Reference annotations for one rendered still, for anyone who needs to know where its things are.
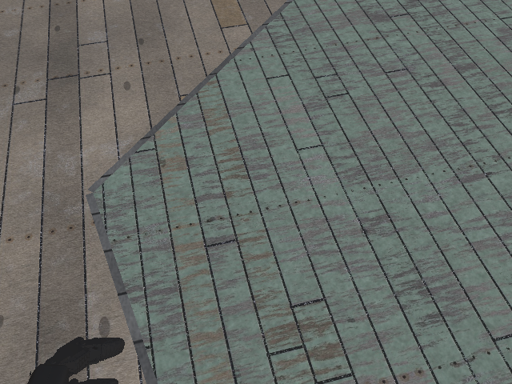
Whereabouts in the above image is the left robot hand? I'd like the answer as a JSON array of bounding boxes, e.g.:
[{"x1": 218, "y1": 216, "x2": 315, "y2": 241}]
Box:
[{"x1": 27, "y1": 337, "x2": 125, "y2": 384}]

